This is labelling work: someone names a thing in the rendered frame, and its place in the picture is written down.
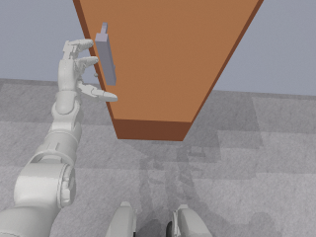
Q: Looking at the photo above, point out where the robot left forearm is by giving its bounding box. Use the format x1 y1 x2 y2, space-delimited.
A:
14 90 84 203

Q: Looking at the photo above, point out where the cupboard door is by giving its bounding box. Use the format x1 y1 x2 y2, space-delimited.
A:
80 0 259 122

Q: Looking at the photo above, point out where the robot left hand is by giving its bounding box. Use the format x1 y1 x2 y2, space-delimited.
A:
57 39 118 103

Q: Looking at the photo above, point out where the handle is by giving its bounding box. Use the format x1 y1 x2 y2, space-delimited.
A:
95 22 117 86

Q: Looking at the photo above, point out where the right robot thigh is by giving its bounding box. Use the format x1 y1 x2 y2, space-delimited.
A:
172 208 212 237

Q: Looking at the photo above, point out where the robot left upper arm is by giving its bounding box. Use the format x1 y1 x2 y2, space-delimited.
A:
0 163 77 237

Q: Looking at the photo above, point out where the right robot shin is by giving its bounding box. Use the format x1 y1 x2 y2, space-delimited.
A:
171 204 188 237

